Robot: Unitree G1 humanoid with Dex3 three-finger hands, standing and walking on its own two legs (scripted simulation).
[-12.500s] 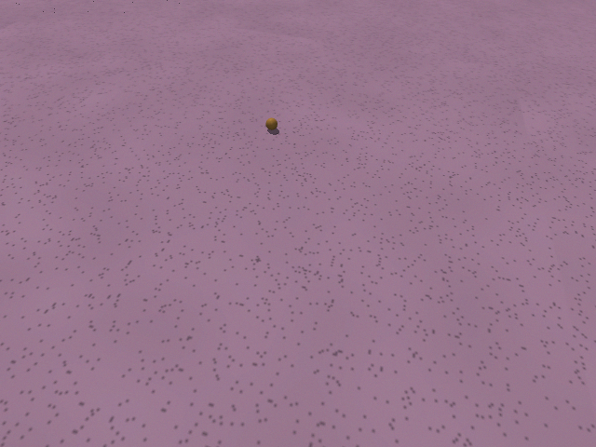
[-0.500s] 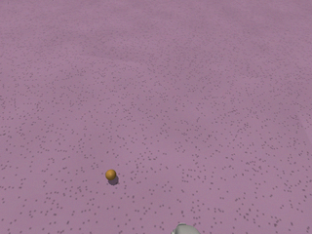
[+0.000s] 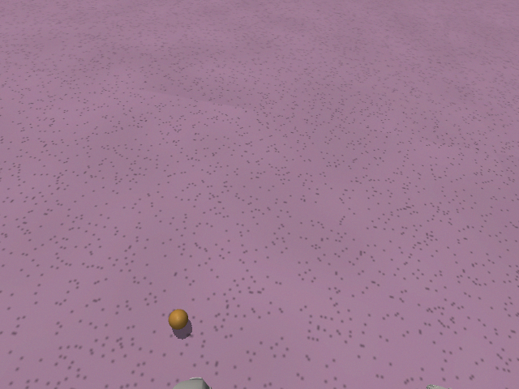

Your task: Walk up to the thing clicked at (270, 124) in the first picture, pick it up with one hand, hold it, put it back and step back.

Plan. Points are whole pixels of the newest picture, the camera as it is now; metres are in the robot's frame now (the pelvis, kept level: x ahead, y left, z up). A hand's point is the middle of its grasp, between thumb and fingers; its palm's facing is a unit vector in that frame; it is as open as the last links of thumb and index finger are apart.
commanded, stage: walk up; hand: left
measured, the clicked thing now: (178, 319) +0.45 +0.25 -0.71
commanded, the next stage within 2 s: stand in 1.42 s
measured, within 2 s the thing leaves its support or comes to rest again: neither
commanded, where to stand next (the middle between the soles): +0.09 +0.00 m, yaw +1 degrees
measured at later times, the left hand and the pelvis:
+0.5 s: hand out of the picture +0.15 +0.24 -0.13, palm faces -0.02 -0.92 -0.38, open 7.4 cm; pelvis +0.06 -0.03 +0.01, yaw +0 degrees
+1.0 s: hand out of the picture +0.14 +0.24 -0.13, palm faces +0.00 -0.94 -0.34, open 7.4 cm; pelvis +0.06 -0.02 +0.03, yaw +0 degrees
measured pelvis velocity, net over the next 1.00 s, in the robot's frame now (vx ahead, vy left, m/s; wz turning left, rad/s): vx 0.06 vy -0.02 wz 0.01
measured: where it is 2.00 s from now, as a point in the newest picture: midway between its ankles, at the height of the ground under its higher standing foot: outside the picture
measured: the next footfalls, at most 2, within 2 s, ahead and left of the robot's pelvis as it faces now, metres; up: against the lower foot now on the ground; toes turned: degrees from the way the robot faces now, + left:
right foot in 0.18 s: +0.09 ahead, -0.15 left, +0.00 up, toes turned -2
